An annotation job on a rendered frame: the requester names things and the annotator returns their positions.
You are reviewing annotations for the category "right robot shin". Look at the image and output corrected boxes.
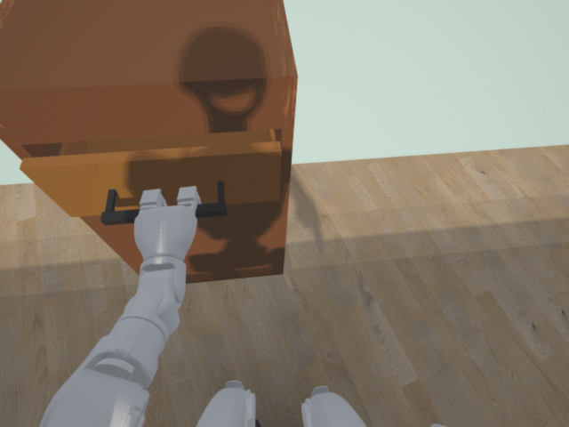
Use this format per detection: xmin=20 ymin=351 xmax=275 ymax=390
xmin=310 ymin=386 xmax=329 ymax=399

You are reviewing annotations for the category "left robot forearm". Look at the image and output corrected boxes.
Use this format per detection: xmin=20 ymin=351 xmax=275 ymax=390
xmin=39 ymin=256 xmax=186 ymax=427

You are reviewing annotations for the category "drawer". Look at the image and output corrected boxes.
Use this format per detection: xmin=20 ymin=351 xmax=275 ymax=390
xmin=20 ymin=129 xmax=281 ymax=217

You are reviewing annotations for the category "handle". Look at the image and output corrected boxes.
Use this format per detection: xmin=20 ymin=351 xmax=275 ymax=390
xmin=100 ymin=181 xmax=227 ymax=226

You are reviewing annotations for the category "robot right thigh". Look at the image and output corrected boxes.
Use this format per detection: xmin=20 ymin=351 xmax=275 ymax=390
xmin=301 ymin=392 xmax=366 ymax=427

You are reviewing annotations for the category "left robot hand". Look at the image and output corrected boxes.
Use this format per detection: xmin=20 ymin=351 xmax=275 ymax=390
xmin=134 ymin=186 xmax=201 ymax=261

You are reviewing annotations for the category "cabinet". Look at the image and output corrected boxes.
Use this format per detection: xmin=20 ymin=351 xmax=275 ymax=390
xmin=0 ymin=0 xmax=298 ymax=284

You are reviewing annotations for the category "robot left upper arm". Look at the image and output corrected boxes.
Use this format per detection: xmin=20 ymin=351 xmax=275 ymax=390
xmin=45 ymin=368 xmax=150 ymax=427

